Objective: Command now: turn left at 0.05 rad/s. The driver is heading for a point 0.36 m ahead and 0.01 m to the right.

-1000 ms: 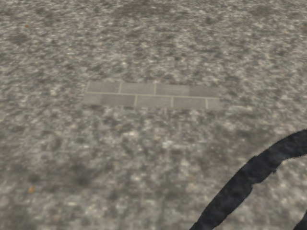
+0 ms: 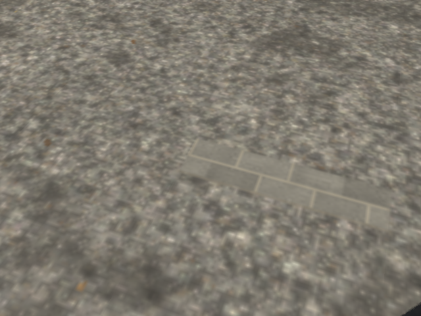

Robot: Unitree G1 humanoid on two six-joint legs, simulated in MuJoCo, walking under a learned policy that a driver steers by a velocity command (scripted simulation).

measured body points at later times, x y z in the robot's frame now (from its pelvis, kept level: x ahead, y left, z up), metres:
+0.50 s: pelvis +0.07 +0.01 +0.00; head +0.07 +0.03 +0.45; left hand +0.11 +0.28 -0.14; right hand +0.17 -0.25 -0.11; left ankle +0.05 +0.11 -0.73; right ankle -0.01 -0.12 -0.72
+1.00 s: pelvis +0.25 -0.03 -0.01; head +0.29 -0.04 +0.44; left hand +0.44 +0.21 -0.10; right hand +0.28 -0.31 -0.14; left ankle +0.13 +0.11 -0.65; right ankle +0.36 -0.12 -0.73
